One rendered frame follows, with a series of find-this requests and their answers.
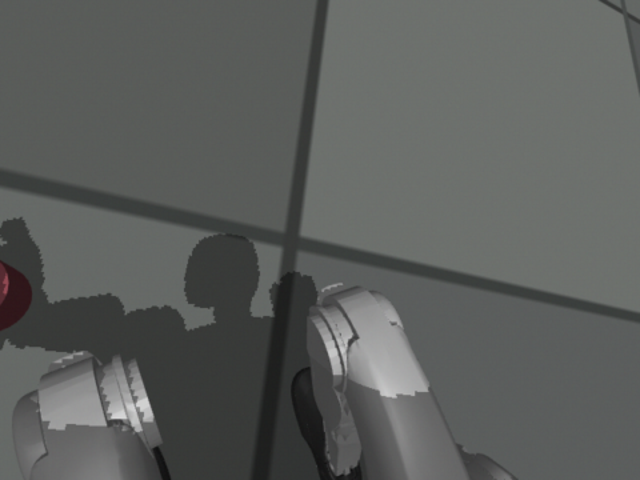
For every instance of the mug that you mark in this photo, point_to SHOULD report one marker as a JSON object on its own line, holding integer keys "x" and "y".
{"x": 15, "y": 295}

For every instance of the right robot foot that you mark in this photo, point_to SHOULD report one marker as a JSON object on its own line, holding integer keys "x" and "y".
{"x": 310, "y": 423}

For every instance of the right robot hand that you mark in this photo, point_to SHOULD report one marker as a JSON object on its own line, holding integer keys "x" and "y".
{"x": 481, "y": 467}

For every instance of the left robot foot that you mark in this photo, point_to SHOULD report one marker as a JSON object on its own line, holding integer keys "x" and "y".
{"x": 161, "y": 464}

